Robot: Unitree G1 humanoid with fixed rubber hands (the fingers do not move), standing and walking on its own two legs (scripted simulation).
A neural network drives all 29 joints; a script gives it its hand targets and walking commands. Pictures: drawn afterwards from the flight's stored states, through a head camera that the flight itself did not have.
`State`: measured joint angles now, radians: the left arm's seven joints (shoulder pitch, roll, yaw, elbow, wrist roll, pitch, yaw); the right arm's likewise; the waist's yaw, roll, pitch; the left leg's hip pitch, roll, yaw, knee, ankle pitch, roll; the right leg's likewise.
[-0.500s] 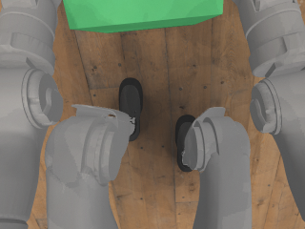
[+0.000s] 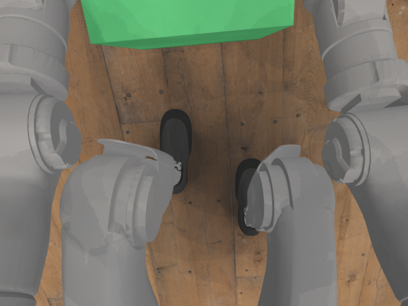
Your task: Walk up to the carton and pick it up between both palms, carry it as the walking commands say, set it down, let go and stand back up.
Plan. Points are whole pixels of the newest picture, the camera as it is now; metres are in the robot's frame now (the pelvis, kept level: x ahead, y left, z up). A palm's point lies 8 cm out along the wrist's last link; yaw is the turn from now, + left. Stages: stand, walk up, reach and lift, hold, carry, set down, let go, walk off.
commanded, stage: reach and lift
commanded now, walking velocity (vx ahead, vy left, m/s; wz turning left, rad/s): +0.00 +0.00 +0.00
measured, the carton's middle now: out of the picture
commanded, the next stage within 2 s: none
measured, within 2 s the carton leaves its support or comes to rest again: leaves its support in 0.22 s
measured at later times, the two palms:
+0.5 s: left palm out of the picture +0.51 +0.26 -0.13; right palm out of the picture +0.58 -0.06 -0.11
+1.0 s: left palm out of the picture +0.52 +0.26 -0.08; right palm out of the picture +0.57 -0.06 -0.07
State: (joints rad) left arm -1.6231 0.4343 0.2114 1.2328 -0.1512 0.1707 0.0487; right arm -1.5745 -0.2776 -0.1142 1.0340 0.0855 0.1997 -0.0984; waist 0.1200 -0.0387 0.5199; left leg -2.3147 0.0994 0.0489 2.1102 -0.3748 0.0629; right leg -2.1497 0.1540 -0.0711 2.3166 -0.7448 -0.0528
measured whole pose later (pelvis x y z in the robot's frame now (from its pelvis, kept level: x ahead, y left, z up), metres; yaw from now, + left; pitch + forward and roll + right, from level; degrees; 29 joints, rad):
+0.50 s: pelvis -0.01 +0.00 +0.02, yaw +0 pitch +29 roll -1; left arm -1.53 0.36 0.24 0.99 -0.13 0.29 0.13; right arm -1.60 -0.30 -0.14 1.03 0.10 0.29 -0.12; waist 0.12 -0.10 0.52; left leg -2.20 0.04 0.00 2.04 -0.35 0.02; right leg -2.03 0.14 -0.10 2.23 -0.71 -0.06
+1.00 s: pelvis -0.01 +0.01 +0.06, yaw -1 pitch +29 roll -3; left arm -1.45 0.27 0.37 0.74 -0.02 0.40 0.13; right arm -1.49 -0.27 -0.20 0.82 0.05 0.35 -0.10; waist 0.13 -0.06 0.52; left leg -2.08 0.01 -0.02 1.96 -0.38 0.02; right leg -1.90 0.16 -0.07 2.12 -0.72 -0.03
